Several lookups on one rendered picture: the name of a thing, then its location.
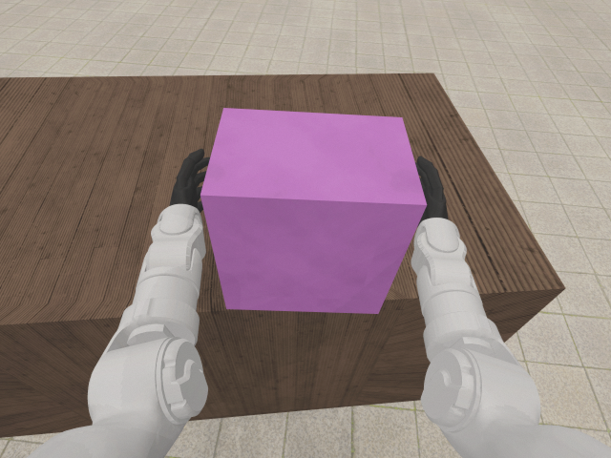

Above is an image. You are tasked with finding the robot left hand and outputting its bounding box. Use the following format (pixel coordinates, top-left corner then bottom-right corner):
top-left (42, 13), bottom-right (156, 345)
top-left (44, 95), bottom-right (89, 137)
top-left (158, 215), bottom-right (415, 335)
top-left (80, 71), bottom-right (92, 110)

top-left (170, 149), bottom-right (210, 212)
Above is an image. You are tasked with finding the robot left upper arm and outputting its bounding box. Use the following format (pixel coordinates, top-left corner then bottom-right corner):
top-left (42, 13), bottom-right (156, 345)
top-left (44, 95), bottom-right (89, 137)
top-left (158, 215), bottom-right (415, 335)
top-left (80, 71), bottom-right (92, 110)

top-left (27, 337), bottom-right (208, 458)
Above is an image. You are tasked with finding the right robot forearm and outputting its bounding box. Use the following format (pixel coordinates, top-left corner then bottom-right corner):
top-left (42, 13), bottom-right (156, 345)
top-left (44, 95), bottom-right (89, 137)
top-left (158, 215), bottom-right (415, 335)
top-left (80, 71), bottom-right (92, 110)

top-left (411, 218), bottom-right (540, 419)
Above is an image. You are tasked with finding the carton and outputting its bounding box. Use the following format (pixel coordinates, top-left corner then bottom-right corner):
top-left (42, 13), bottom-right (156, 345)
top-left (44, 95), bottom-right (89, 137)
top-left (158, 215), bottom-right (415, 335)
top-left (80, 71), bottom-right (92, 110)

top-left (200, 108), bottom-right (427, 314)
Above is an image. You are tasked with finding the robot right upper arm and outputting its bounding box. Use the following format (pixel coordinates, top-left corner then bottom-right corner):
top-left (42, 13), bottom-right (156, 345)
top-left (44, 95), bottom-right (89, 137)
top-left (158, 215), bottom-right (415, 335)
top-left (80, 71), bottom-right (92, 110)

top-left (421, 347), bottom-right (611, 458)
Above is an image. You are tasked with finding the robot right hand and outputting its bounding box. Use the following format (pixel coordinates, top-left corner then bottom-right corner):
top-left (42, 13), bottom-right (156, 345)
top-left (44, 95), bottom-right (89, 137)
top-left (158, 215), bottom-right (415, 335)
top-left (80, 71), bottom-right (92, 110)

top-left (415, 156), bottom-right (448, 226)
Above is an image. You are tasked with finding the left robot forearm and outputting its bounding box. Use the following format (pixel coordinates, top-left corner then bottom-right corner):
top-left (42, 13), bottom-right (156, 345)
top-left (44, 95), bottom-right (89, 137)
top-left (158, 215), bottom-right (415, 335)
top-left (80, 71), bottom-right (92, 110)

top-left (88, 204), bottom-right (206, 420)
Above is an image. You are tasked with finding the pedestal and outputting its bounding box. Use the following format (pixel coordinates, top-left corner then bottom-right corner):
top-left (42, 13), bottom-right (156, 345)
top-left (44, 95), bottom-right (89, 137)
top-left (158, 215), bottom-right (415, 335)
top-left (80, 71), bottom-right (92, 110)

top-left (0, 73), bottom-right (565, 438)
